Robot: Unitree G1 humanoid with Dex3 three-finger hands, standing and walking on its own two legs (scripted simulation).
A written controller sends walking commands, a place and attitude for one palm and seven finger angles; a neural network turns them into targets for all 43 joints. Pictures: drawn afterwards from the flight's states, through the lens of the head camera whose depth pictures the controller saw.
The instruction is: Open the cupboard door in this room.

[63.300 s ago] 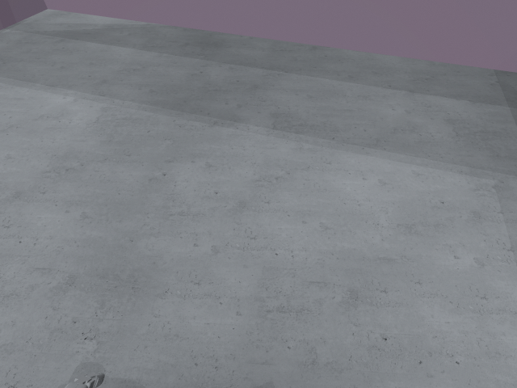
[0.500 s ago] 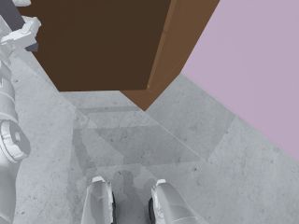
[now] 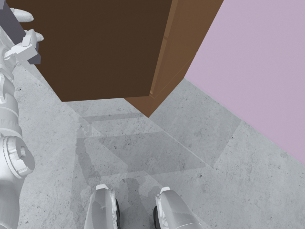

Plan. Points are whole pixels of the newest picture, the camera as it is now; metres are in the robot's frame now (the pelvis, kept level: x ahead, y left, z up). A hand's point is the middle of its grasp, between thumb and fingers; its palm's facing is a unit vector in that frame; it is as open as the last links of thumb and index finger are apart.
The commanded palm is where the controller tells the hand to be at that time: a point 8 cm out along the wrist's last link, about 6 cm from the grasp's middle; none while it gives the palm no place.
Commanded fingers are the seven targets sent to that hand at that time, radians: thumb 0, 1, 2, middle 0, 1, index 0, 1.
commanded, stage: pull the door open along its arc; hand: left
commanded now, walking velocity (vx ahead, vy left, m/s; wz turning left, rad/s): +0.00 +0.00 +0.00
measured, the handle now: (20, 30) +0.58 +0.26 +0.07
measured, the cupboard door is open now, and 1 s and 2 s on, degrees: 47 96 96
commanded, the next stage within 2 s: open thumb and fingers to let go in 0.76 s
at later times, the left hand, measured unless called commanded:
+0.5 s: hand (59, 102) +0.40 +0.16 +0.07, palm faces +0.43 -0.90 +0.04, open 5.8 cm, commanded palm +0.33 +0.19 +0.07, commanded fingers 0.00 0.90 0.90 -0.40 -1.35 -0.40 -1.35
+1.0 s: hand (116, 145) +0.30 +0.05 +0.07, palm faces +0.40 -0.92 -0.01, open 6.4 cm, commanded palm +0.26 +0.11 +0.07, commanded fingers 0.00 0.34 0.66 -0.36 -1.29 -0.36 -1.29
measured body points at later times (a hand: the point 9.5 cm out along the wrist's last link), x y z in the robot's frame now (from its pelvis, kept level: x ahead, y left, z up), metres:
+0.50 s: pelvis +0.02 -0.01 +0.03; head +0.10 +0.00 +0.47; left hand +0.37 +0.21 +0.07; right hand +0.15 -0.24 -0.09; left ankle +0.06 +0.11 -0.62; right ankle -0.01 -0.13 -0.62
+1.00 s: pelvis +0.00 -0.05 +0.03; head +0.06 -0.06 +0.47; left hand +0.27 +0.10 +0.07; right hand +0.20 -0.25 -0.09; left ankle +0.06 +0.11 -0.62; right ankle -0.01 -0.13 -0.62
